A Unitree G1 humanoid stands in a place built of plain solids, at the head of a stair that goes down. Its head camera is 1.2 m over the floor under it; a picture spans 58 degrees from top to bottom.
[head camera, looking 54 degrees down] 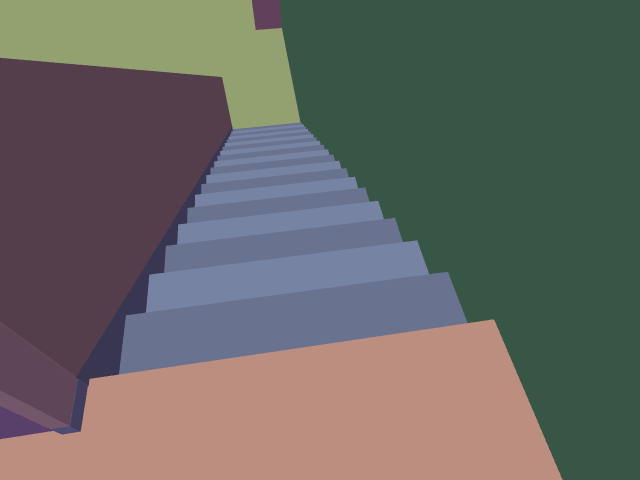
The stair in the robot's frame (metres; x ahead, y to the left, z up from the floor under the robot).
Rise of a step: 0.19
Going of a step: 0.29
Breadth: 1.19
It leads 9 degrees to the left of straight ahead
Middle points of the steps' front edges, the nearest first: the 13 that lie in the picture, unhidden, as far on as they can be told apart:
0.49 0.06 0.00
0.77 0.10 -0.19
1.06 0.15 -0.38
1.34 0.19 -0.57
1.63 0.23 -0.76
1.92 0.28 -0.95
2.20 0.32 -1.14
2.49 0.37 -1.34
2.77 0.41 -1.53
3.06 0.45 -1.72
3.35 0.50 -1.91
3.63 0.54 -2.10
3.92 0.59 -2.29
